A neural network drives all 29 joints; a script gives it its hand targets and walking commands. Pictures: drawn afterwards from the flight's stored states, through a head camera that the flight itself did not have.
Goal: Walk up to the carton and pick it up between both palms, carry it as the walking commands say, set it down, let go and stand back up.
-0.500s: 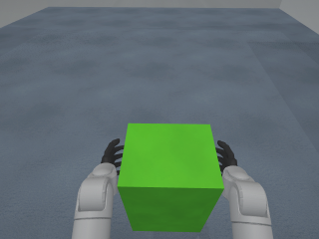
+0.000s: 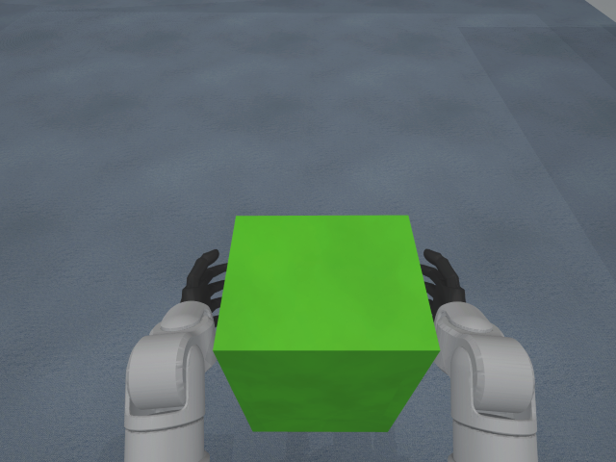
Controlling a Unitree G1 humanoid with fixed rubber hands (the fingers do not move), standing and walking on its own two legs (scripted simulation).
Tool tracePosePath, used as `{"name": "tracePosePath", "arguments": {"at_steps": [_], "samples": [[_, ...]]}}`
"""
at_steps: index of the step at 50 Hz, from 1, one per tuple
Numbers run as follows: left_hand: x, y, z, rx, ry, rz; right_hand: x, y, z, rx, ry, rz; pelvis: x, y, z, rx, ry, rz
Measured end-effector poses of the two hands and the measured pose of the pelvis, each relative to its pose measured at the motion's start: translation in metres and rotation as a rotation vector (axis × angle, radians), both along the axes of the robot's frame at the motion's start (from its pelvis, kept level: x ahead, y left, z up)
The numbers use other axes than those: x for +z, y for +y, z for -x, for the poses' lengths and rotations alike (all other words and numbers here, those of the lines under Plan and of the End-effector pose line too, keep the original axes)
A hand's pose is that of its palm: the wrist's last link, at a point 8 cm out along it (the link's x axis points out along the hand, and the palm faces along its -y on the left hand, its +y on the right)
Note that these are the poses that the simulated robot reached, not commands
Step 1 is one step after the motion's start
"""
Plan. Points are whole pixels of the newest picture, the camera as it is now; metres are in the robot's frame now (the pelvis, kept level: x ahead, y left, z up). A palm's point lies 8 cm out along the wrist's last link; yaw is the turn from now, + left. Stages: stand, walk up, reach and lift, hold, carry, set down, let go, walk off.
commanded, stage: carry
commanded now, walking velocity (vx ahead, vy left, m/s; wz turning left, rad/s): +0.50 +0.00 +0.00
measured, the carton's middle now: (320, 336) +0.28 +0.01 +0.02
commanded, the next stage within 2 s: none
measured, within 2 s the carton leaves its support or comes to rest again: neither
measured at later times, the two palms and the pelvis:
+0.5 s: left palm (255, 142) +0.60 +0.13 +0.10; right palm (420, 142) +0.61 -0.15 +0.09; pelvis +0.33 -0.03 +0.00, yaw +3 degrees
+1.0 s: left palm (264, 60) +0.93 +0.16 +0.09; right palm (387, 58) +0.93 -0.13 +0.10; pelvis +0.66 +0.01 +0.00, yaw +0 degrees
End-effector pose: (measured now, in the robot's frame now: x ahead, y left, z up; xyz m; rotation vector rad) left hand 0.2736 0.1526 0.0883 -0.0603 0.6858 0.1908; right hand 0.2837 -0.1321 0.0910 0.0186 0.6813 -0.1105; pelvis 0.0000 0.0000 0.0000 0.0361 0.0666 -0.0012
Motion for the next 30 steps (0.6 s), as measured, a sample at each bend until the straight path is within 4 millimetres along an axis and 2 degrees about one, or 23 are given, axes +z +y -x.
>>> {"name": "tracePosePath", "arguments": {"at_steps": [4, 7, 10, 14, 17, 24, 27, 30], "samples": [[-0.005, -0.006, -0.049, -0.071, 0.083, -0.006, -0.005, -0.007, -0.031, -0.064, 0.084, 0.003, 0.013, 0.011, -0.044, -0.032, -0.003, 0.019], [0.004, -0.012, -0.088, -0.110, 0.094, -0.007, 0.004, -0.011, -0.058, -0.101, 0.095, 0.004, 0.026, 0.015, -0.078, -0.036, 0.004, 0.041], [0.017, -0.014, -0.128, -0.123, 0.065, -0.004, 0.017, -0.013, -0.094, -0.117, 0.067, 0.005, 0.034, 0.015, -0.114, -0.031, 0.009, 0.063], [0.027, -0.013, -0.178, -0.103, 0.025, 0.000, 0.030, -0.013, -0.151, -0.097, 0.026, 0.008, 0.036, 0.010, -0.167, -0.018, 0.007, 0.078], [0.028, -0.013, -0.216, -0.075, 0.008, -0.001, 0.030, -0.013, -0.197, -0.067, 0.009, 0.008, 0.032, 0.002, -0.209, -0.005, -0.001, 0.077], [0.011, -0.022, -0.314, 0.007, -0.012, -0.021, 0.005, -0.022, -0.316, 0.008, -0.011, -0.020, 0.001, -0.025, -0.318, 0.053, -0.028, 0.060], [0.002, -0.022, -0.344, 0.040, 0.058, -0.020, -0.004, -0.022, -0.355, 0.040, 0.059, -0.021, 0.009, -0.035, -0.352, 0.071, -0.017, 0.054], [0.003, -0.023, -0.370, 0.059, 0.098, -0.022, -0.003, -0.021, -0.389, 0.067, 0.096, -0.014, 0.022, -0.040, -0.385, 0.079, -0.005, 0.036]]}}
